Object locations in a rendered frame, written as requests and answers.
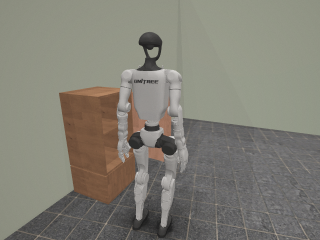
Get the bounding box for robot right hand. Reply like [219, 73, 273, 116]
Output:
[173, 147, 189, 174]

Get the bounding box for cupboard door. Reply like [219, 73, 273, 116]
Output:
[131, 92, 172, 162]

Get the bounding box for robot right forearm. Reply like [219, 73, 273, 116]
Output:
[171, 105, 186, 149]

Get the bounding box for robot right upper arm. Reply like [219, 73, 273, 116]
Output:
[165, 69, 182, 117]

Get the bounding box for robot left hand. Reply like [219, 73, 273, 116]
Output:
[117, 139, 131, 163]

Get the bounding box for left robot foot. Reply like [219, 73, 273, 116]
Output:
[132, 208, 149, 231]

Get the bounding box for robot head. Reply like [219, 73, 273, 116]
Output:
[137, 32, 163, 71]

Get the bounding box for robot left upper arm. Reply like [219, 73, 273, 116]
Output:
[117, 69, 136, 113]

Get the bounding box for robot left forearm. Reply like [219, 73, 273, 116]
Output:
[116, 107, 128, 141]

